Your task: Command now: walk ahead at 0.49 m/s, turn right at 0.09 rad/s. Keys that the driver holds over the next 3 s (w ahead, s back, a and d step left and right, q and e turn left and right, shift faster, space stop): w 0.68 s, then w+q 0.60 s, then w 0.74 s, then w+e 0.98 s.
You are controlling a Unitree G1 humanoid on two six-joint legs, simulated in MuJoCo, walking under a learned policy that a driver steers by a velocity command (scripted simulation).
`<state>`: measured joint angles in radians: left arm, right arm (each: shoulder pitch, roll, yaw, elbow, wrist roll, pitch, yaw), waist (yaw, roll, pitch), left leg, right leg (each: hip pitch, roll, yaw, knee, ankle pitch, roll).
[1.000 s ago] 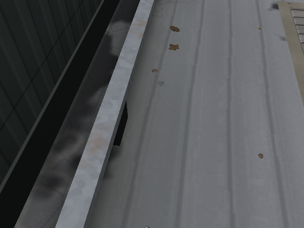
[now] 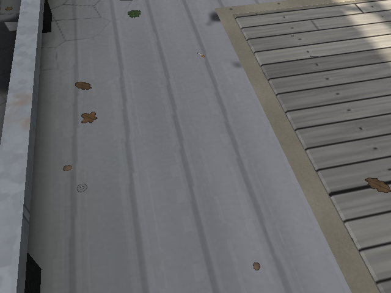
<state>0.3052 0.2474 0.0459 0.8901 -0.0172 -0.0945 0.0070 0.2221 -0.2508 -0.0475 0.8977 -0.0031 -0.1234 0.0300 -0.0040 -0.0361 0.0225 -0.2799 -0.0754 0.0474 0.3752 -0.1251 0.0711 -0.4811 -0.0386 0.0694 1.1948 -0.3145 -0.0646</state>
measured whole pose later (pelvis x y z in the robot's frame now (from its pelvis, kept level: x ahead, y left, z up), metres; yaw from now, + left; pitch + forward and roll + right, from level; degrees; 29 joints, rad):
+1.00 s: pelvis +0.57 -0.01 -0.02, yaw +8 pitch +2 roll -1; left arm 0.32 0.27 0.04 0.92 -0.01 -0.09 0.00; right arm 0.10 -0.27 -0.05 0.78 0.02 -0.08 0.05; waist 0.02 0.00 0.04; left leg -0.48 -0.06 0.03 0.59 -0.16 0.09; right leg -0.21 -0.01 -0.01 1.07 -0.44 -0.01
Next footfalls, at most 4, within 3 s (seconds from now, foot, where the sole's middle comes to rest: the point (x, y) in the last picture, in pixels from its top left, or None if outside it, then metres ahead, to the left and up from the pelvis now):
0.36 right None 0.38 -0.16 -0.78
0.92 left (180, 234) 0.69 0.08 -0.78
1.42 right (213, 166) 1.00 -0.05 -0.78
1.92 left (137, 139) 1.15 0.28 -0.78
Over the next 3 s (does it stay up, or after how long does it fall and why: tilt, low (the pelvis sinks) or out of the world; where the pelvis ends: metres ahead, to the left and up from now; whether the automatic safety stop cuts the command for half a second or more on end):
stays up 1.63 0.27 -0.02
